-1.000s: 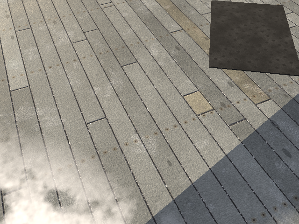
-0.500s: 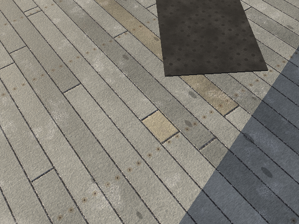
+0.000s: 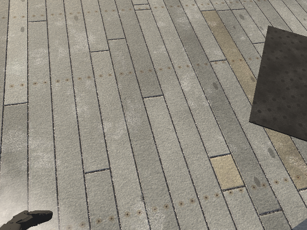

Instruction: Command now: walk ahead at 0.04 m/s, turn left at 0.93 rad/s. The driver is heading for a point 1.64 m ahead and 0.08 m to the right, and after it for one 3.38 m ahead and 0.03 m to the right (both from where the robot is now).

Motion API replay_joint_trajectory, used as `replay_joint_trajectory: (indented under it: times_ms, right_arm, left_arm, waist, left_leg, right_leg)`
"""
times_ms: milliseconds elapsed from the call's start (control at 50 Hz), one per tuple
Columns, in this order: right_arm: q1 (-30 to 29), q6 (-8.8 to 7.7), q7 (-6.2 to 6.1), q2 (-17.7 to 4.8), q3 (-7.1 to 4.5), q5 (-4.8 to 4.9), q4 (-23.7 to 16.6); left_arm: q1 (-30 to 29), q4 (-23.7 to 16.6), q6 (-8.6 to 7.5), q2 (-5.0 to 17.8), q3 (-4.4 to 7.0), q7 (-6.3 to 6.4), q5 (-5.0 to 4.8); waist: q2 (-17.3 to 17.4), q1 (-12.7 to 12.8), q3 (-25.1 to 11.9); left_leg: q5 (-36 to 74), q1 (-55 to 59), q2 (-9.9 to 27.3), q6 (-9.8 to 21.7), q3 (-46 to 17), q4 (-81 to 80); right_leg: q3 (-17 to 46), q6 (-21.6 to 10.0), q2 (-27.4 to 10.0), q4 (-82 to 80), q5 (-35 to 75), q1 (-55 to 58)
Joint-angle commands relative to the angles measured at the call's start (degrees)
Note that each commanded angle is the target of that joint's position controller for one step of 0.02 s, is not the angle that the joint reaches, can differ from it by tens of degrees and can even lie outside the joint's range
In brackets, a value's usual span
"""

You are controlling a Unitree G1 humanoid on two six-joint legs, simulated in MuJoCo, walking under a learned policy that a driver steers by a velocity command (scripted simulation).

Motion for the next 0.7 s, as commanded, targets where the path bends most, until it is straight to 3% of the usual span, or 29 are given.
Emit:
replay_joint_trajectory:
  times_ms: [20, 140, 260, 320, 340, 360, 380, 400, 420, 440, 460, 520, 540, 560, 580, 600, 620, 660, 680, 700]
  right_arm:
    - [-1.2, -0.06, -1.2, -10.4, -2.94, 0.25, -5.7]
    - [-2.4, 1.21, -1.17, -10.7, -3.07, -0.02, -7.8]
    - [-4.2, 1.94, -0.04, -9.2, -1.86, -0.86, -9.0]
    - [-6.3, 2.08, 0.49, -8.8, -1.21, -0.18, -9.1]
    - [-5.4, 1.93, 0.62, -8.1, -0.88, 0.06, -8.5]
    - [-1.9, 1.59, 0.91, -5.7, -0.06, -0.71, -7.7]
    - [0.7, 1.19, 0.73, -6.7, -0.34, -0.46, -7.8]
    - [-1.4, 0.71, 0.45, -10.9, -1.63, -1.09, -8.0]
    - [-2.9, 0.72, 0.24, -12.6, -2.36, -0.62, -7.0]
    - [-3.4, 1.13, 0.1, -11.0, -2.14, -0.6, -6.1]
    - [-3.5, 1.66, 0.01, -8.9, -1.56, -0.68, -5.6]
    - [-4.4, 1.59, 0.35, -4.5, 0.06, -0.11, -5.2]
    - [-4.9, 1.3, 0.4, -2.3, 0.95, -0.76, -5.1]
    - [-5.9, 0.99, 0.5, -0.7, 1.55, -1.29, -5.1]
    - [-7.1, 0.66, 0.39, -1.1, 1.32, -1.09, -5.1]
    - [-6.9, 0.42, 0.11, -3.1, 0.57, -0.45, -4.6]
    - [-5.8, 0.19, -0.14, -4.4, 0.03, -0.01, -3.9]
    - [-2.1, -0.32, -0.45, -4.9, -0.43, 0.03, -2.1]
    - [-0.5, -0.59, -0.55, -5.7, -0.76, -0.11, -1.3]
    - [1.7, -0.66, -0.9, -7.5, -1.33, -0.63, -1.0]
  left_arm:
    - [-0.3, -2.8, -0.64, 3.6, 0.98, -0.03, -0.41]
    - [-0.4, -2.1, -1.39, 4.9, 1.35, -0.41, -0.74]
    - [2.4, -1.4, -2.51, 6.2, 1.21, -1.81, -0.44]
    - [5.9, -0.8, -2.92, 6.4, 1.33, -2.52, -0.32]
    - [6.4, -0.9, -2.96, 6.8, 1.34, -2.46, 0.1]
    - [5.4, -2.1, -2.71, 9.2, 1.41, -2.18, 1.0]
    - [4.9, -2.0, -2.06, 12.1, 1.63, -1.79, 1.67]
    - [6.9, -1.6, -2.07, 11.2, 1.68, -1.6, 1.33]
    - [6.6, -1.9, -1.96, 9.5, 1.15, -1.26, 0.53]
    - [5.6, -1.9, -1.62, 8.0, 0.59, -0.85, -0.15]
    - [5.4, -2.0, -1.41, 6.8, -0.03, -0.62, -0.71]
    - [6.3, -1.2, -0.58, 5.5, -0.97, -0.53, -0.27]
    - [6.3, -0.8, -0.42, 4.2, -1.6, -0.77, -0.14]
    - [6.3, -0.6, -0.04, 4.6, -1.59, -1.03, -0.45]
    - [8.1, -0.4, 0.46, 7.2, -0.74, -1.15, -0.74]
    - [9.7, -0.3, 0.82, 10.1, 0.17, -1.21, -0.99]
    - [10.0, -0.6, 0.95, 11.7, 0.7, -1.26, -1.37]
    - [7.8, -1.5, 0.95, 12.0, 1.12, -1.31, -2.71]
    - [7.1, -1.9, 0.89, 11.0, 1.03, -1.12, -3.2]
    - [6.8, -2.4, 0.58, 9.2, 0.64, -0.96, -3.09]
  waist:
    - [6.7, 1.6, -11.9]
    - [9.9, 0.6, -9.6]
    - [10.4, -0.6, -11.5]
    - [8.8, 1.6, -10.5]
    - [6.4, 1.9, -9.9]
    - [-3.1, -0.2, -10.9]
    - [-13.1, -1.9, -7.8]
    - [-12.0, 0.7, -7.6]
    - [-7.1, 1.2, -7.1]
    - [-5.0, 1.3, -6.7]
    - [-5.2, 1.8, -6.1]
    - [-6.8, 2.4, -5.5]
    - [-7.5, 2.3, -6.3]
    - [-9.1, 2.7, -6.1]
    - [-10.6, 4.1, -5.4]
    - [-10.9, 4.9, -5.5]
    - [-10.5, 4.5, -5.9]
    - [-9.5, 2.0, -6.3]
    - [-8.8, 1.1, -7.5]
    - [-6.3, 0.6, -9.9]
  left_leg:
    - [6.4, 15.9, 12.1, 5.8, -20.1, -6.8]
    - [0.4, 13.4, 9.7, 5.5, -25.2, -6.0]
    - [14.9, 12.8, 10.2, 6.6, -26.7, -1.1]
    - [14.5, 10.7, 8.4, 5.3, -27.1, 0.9]
    - [7.6, 8.3, 6.4, 3.1, -25.6, 2.3]
    - [-10.4, 4.5, 1.3, -0.3, -19.7, 10.3]
    - [-29.6, -3.2, -7.7, -4.2, -9.9, 20.2]
    - [-31.0, -6.7, -4.9, -7.0, -7.1, 31.2]
    - [-26.8, -6.9, -2.8, -7.9, -7.0, 36.4]
    - [-23.7, -7.1, -2.5, -8.8, -6.8, 38.1]
    - [-22.0, -7.9, -2.5, -9.6, -6.6, 39.6]
    - [-19.3, -5.9, -0.9, -10.2, -2.6, 31.8]
    - [-19.0, -2.8, 1.7, -10.5, -0.8, 24.2]
    - [-19.4, 0.5, 2.6, -10.7, 1.8, 17.0]
    - [-19.9, 1.6, 1.8, -10.9, 3.4, 12.4]
    - [-18.3, 1.9, 0.5, -10.9, 3.9, 9.5]
    - [-16.0, 2.5, -0.2, -10.5, 3.7, 6.0]
    - [-8.5, 6.9, -0.7, -8.5, 3.2, -4.6]
    - [-3.8, 12.1, 0.6, -7.1, 2.4, -7.9]
    - [0.8, 19.3, 5.1, -5.3, 0.3, -7.0]
  right_leg:
    - [2.3, 1.7, 0.9, -4.9, 1.9, -4.9]
    - [3.9, 2.6, 1.9, -13.5, 2.1, -0.9]
    - [1.3, 1.3, -0.1, -20.2, 0.8, 8.5]
    - [-0.6, -0.5, -0.9, -32.0, 8.0, 16.7]
    - [0.9, -1.8, -3.2, -37.5, 15.8, 21.1]
    - [10.0, -5.4, -12.2, -39.9, 23.6, 26.0]
    - [18.7, -14.4, -20.6, -39.8, 36.1, 26.2]
    - [24.8, -20.2, -25.5, -40.6, 32.9, 23.4]
    - [20.6, -18.7, -22.8, -39.6, 27.9, 22.9]
    - [16.1, -15.8, -19.0, -39.1, 23.0, 22.9]
    - [13.8, -14.6, -17.2, -39.0, 21.2, 23.4]
    - [8.2, -13.8, -13.1, -39.3, 21.1, 24.7]
    - [7.5, -13.1, -11.9, -39.2, 20.3, 24.6]
    - [7.4, -12.6, -10.6, -39.0, 20.1, 24.0]
    - [9.3, -13.0, -10.6, -38.5, 21.1, 24.4]
    - [12.0, -13.6, -11.4, -37.8, 22.7, 25.6]
    - [14.6, -14.0, -12.1, -37.4, 23.9, 26.6]
    - [17.7, -13.1, -11.6, -36.5, 25.2, 26.0]
    - [17.9, -11.4, -10.7, -35.5, 24.5, 22.9]
    - [16.2, -8.8, -9.0, -32.7, 20.2, 17.1]
Keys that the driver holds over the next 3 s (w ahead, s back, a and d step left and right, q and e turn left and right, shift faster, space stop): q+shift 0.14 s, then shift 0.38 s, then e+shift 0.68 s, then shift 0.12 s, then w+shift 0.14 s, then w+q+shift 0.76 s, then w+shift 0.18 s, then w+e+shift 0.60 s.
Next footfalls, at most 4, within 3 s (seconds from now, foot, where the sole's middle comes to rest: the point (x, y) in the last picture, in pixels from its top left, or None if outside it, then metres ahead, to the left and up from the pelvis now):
0.36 right None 0.15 -0.15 -0.78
0.70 left None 0.04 0.08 -0.78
1.06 right None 0.12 -0.19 -0.78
1.58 left None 0.23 0.02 -0.78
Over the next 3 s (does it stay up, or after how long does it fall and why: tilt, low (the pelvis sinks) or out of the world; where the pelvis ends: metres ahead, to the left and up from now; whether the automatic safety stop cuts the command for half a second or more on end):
stays up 1.25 0.06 -0.05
